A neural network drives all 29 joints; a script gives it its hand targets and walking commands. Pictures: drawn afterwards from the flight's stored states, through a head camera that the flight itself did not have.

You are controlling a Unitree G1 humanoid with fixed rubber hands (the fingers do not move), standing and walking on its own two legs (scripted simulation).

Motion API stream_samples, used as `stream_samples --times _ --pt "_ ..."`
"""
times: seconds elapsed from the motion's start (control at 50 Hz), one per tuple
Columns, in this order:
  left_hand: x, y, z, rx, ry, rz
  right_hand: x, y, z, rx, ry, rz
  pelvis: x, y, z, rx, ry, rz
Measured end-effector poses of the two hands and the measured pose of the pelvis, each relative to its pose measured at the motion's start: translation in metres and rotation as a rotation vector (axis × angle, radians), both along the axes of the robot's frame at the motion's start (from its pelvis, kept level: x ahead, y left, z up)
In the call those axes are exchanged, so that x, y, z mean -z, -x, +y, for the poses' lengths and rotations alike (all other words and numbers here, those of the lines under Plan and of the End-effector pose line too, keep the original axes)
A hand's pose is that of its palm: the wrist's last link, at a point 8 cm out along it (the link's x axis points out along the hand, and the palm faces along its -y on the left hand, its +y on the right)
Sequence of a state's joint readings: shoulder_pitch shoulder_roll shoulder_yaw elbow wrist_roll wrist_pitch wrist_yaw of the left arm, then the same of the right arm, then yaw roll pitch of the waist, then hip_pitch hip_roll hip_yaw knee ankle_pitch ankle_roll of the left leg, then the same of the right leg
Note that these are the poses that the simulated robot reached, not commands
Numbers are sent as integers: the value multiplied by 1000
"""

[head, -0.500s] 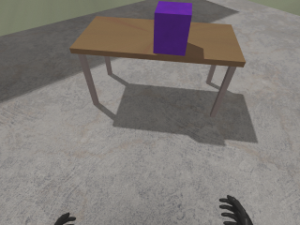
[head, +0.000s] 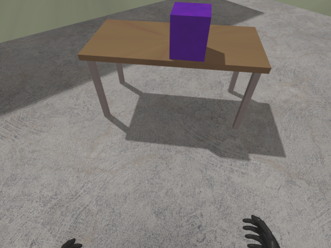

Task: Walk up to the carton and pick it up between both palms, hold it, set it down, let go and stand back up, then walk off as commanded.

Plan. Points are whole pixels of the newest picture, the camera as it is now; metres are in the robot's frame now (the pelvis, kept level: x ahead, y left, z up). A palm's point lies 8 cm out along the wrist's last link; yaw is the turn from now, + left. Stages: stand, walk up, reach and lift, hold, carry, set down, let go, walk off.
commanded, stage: stand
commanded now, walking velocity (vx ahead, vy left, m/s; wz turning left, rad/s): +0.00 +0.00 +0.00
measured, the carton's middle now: (189, 32) +1.25 -0.16 -0.04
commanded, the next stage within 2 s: walk up in 0.46 s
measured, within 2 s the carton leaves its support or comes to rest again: neither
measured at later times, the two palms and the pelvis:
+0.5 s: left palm out of the picture +0.09 +0.27 -0.10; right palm out of the picture +0.13 -0.24 -0.08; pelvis -0.02 +0.00 +0.00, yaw +0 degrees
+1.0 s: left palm out of the picture +0.11 +0.25 -0.09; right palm out of the picture +0.11 -0.35 -0.09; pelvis +0.01 -0.06 -0.01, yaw -4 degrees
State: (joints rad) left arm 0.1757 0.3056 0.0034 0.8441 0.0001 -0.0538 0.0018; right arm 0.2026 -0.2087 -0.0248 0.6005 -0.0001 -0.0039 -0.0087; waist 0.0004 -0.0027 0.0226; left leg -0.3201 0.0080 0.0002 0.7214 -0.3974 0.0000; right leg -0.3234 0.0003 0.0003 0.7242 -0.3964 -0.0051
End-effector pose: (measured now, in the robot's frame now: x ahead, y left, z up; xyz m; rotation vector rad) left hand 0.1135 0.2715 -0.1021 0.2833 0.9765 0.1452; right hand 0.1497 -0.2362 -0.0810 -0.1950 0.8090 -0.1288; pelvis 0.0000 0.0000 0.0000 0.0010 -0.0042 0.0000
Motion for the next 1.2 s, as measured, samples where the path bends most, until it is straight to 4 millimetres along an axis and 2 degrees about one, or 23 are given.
stream_samples --times 0.7,0.76,0.82,0.92,0.98,1.04,1.1,1.2 --pt "-2 35 6 -10 -5 8 -1 29 -2 1 -10 -29 0 27 0 3 -2 -42" --pt "-3 41 9 6 -2 28 -4 31 -12 10 -3 -42 -1 24 -2 10 -9 -44" --pt "-4 41 11 29 -25 59 -1 39 -33 39 20 -34 2 19 -9 31 -7 -46" --pt "-6 17 3 70 -71 70 1 52 -79 110 51 -2 6 2 -38 80 -32 -59" --pt "-8 5 -13 75 -81 45 7 45 -106 123 66 17 10 -10 -55 73 -19 -51" --pt "-16 8 -25 40 -78 46 7 25 -118 86 72 41 5 -22 -63 67 -26 -33" --pt "-28 18 -29 -11 -92 80 6 3 -121 48 65 55 -3 -36 -65 62 -23 -17" --pt "-38 36 -23 -81 -134 143 14 -31 -111 8 35 61 -6 -60 -64 58 -7 -11"
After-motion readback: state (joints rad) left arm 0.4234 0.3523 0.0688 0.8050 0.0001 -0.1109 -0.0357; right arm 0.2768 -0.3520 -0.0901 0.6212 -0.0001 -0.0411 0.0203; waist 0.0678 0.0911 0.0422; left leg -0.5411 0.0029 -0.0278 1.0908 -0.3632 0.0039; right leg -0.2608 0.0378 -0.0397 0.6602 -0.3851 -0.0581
